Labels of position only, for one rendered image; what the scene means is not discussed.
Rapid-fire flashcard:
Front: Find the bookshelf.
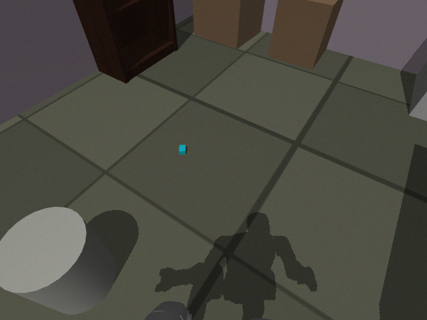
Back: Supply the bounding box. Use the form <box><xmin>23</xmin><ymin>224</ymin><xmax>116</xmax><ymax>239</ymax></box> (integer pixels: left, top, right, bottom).
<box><xmin>73</xmin><ymin>0</ymin><xmax>178</xmax><ymax>83</ymax></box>

